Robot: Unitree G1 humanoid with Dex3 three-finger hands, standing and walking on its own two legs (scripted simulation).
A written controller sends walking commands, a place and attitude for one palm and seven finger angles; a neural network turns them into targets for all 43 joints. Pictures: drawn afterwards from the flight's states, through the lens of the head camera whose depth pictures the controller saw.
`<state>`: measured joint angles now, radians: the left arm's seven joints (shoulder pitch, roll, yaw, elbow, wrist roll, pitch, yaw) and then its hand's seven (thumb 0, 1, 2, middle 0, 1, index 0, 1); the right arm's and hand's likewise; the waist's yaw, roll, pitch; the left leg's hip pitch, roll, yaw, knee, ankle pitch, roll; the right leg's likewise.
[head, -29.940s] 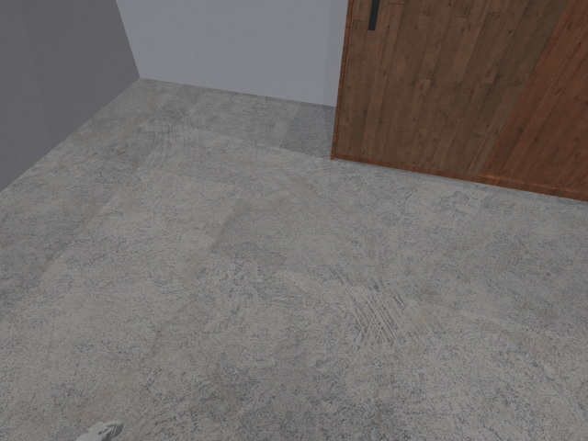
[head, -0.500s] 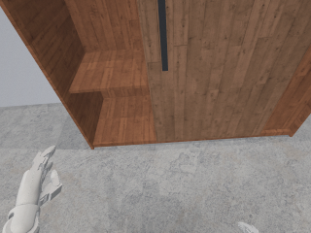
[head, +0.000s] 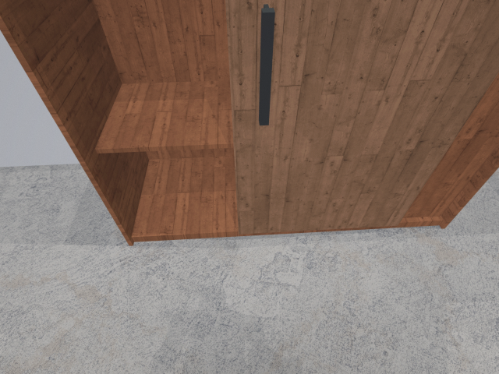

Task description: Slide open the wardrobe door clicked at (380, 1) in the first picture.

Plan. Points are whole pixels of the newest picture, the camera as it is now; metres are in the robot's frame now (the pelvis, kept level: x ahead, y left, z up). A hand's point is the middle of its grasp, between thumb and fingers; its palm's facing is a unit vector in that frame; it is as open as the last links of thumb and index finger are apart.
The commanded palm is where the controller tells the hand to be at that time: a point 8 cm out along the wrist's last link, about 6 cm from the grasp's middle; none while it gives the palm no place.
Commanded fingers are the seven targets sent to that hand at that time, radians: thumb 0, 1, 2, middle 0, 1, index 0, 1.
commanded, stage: let the arm hang, fingers relaxed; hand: left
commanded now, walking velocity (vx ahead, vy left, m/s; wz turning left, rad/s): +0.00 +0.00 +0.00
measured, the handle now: (264, 70) +0.79 +0.00 +0.09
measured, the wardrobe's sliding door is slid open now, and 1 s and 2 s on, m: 0.49 0.49 0.49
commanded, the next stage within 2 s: look to check the result in 0.48 s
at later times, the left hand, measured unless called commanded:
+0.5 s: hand out of the picture +0.01 +0.19 -0.18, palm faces -0.01 -0.98 -0.18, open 7.4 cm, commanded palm none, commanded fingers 0.00 0.90 0.90 -0.20 -0.30 -0.20 -0.30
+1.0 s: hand out of the picture -0.01 +0.18 -0.18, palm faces -0.02 -0.99 -0.17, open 7.4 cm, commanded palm none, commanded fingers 0.00 0.90 0.90 -0.20 -0.30 -0.20 -0.30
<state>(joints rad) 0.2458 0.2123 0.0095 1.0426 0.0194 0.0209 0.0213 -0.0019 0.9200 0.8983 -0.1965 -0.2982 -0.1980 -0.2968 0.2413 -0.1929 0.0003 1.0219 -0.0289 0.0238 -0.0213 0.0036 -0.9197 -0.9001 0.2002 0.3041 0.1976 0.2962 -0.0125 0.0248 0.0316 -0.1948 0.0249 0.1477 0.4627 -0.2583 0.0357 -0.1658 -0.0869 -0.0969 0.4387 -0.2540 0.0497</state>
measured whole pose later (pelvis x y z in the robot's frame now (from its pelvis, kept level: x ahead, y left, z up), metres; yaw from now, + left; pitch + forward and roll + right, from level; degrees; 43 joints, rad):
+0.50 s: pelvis +0.00 +0.02 +0.00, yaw -1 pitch -1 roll +0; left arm 0.25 0.15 0.00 1.13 0.02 0.01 0.03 0.01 0.91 0.90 -0.20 -0.30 -0.20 -0.30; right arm 0.27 -0.14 0.01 1.13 -0.02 0.01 -0.02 0.00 -0.91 -0.90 0.20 0.30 0.20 0.30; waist -0.01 -0.01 0.05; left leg -0.16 0.00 0.17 0.41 -0.24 0.06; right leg -0.14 -0.11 -0.07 0.40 -0.23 0.07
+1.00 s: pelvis -0.01 +0.02 +0.00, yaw -1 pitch -1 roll +0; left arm 0.27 0.14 0.01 1.14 0.02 0.01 0.03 0.01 0.91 0.90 -0.19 -0.30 -0.20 -0.30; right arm 0.28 -0.14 0.00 1.13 -0.02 0.00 -0.02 0.00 -0.91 -0.90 0.20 0.30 0.20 0.30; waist -0.01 -0.01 0.05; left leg -0.17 0.00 0.18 0.42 -0.23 0.07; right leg -0.16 -0.11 -0.06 0.41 -0.22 0.08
